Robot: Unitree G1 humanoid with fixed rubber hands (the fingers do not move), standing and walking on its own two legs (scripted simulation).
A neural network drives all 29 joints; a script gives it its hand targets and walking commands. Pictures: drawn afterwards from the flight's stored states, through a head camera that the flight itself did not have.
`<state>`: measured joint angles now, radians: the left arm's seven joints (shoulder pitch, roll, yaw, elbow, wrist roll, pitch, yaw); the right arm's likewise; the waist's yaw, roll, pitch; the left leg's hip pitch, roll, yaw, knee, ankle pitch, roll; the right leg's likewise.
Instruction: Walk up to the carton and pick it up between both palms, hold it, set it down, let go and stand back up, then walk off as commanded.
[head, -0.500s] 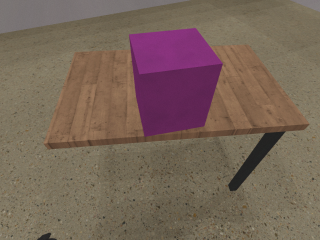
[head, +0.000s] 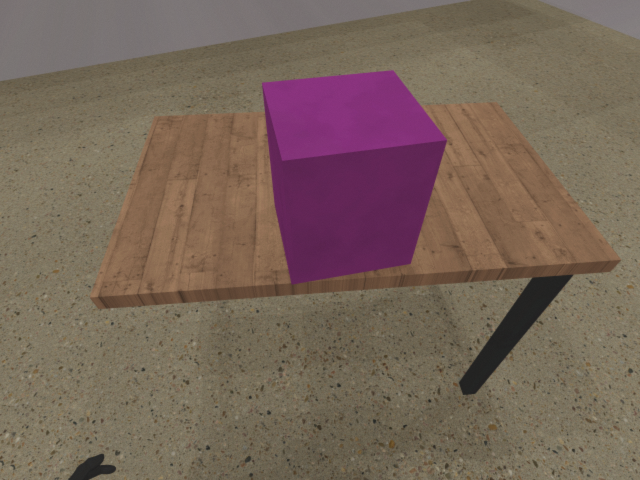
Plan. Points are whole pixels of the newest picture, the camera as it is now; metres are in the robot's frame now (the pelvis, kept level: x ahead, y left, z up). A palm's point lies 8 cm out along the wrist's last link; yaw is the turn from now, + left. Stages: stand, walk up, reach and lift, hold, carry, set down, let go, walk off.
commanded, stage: walk up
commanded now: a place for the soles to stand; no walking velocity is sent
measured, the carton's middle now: (341, 179) +0.56 -0.03 +0.07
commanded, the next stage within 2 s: none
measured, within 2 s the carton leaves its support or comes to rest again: neither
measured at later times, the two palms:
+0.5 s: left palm out of the picture +0.15 +0.27 -0.09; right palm out of the picture +0.11 -0.36 -0.08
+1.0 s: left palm out of the picture +0.13 +0.32 -0.11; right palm (556, 409) +0.24 -0.31 -0.08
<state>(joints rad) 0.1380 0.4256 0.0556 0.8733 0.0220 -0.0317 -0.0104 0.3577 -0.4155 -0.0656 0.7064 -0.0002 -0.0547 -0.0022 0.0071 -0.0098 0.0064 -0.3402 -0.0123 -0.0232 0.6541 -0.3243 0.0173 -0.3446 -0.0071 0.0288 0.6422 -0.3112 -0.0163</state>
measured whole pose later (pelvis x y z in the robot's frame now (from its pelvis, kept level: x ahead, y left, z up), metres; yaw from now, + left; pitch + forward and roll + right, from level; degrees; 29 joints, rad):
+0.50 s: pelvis +0.05 -0.04 +0.00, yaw +0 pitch +0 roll +0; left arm 0.22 0.43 0.06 0.88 0.02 -0.06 -0.05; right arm 0.36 -0.41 -0.07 0.71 0.00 -0.07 0.01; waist -0.03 -0.01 -0.02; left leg -0.27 0.03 -0.04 0.71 -0.39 0.03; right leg -0.34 0.00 0.02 0.66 -0.30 -0.02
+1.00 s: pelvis +0.13 +0.00 -0.01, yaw +2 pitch -4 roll -2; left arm 0.37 0.42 0.06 0.87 0.01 -0.06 -0.01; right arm 0.33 -0.41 -0.07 0.71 0.00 -0.06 0.01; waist 0.04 0.01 0.06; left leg -0.41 -0.02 -0.01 0.68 -0.20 0.05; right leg -0.26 -0.01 -0.01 0.96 -0.50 -0.01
